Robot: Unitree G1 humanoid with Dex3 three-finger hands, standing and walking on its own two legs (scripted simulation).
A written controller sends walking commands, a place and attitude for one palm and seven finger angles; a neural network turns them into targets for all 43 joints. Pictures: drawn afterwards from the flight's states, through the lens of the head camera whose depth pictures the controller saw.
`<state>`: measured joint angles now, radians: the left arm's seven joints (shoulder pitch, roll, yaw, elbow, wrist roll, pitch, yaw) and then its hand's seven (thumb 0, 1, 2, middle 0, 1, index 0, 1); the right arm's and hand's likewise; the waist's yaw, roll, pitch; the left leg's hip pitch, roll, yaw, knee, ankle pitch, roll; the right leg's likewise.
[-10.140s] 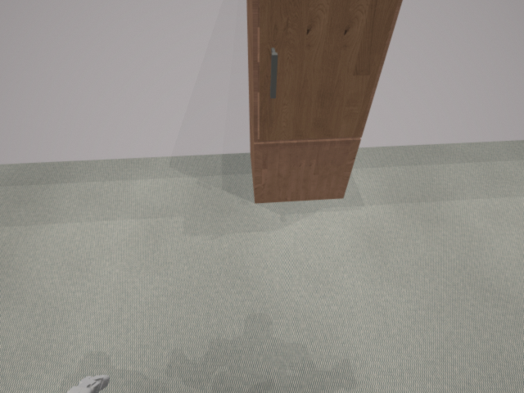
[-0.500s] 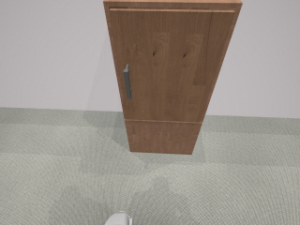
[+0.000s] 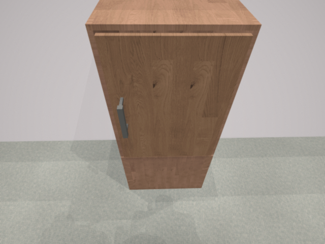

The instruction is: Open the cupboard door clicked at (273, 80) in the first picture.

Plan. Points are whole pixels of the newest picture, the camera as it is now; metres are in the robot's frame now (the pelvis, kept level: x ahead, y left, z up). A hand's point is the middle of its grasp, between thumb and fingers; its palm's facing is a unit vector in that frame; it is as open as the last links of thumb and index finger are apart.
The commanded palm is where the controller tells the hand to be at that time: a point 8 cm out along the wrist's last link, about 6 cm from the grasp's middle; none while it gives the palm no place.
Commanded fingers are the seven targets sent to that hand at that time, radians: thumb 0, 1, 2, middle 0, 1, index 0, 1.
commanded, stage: come to a stop and stand still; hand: left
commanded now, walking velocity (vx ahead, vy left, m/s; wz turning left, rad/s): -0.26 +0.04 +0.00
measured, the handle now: (123, 118) +0.53 +0.17 -0.04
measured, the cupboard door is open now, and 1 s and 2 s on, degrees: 0 0 0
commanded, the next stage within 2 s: look again from close up in 1.48 s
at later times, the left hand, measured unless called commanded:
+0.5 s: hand out of the picture +0.03 +0.20 -0.18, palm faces +0.07 -0.98 -0.19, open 7.3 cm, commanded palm none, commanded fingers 0.00 0.90 0.90 -0.20 -0.30 -0.20 -0.30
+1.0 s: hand out of the picture -0.02 +0.15 -0.17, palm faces -0.02 -0.97 -0.24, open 7.2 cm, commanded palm none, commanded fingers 0.00 0.90 0.90 -0.20 -0.30 -0.20 -0.30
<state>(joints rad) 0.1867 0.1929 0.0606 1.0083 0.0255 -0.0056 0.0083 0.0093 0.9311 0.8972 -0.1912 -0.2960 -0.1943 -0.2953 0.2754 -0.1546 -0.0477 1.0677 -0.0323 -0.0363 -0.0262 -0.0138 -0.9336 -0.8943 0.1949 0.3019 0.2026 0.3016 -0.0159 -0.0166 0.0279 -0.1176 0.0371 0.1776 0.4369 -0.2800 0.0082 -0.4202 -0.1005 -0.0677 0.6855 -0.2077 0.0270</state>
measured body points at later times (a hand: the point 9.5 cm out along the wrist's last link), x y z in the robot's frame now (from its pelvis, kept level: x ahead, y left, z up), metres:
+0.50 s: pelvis -0.03 +0.02 +0.00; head -0.03 +0.03 +0.45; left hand +0.02 +0.25 -0.16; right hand -0.02 -0.21 -0.15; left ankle -0.05 +0.11 -0.74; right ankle +0.05 -0.12 -0.71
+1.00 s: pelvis -0.04 -0.03 -0.01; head -0.03 -0.05 +0.44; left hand -0.02 +0.20 -0.15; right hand -0.06 -0.24 -0.18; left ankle -0.05 +0.11 -0.74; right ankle -0.05 -0.12 -0.74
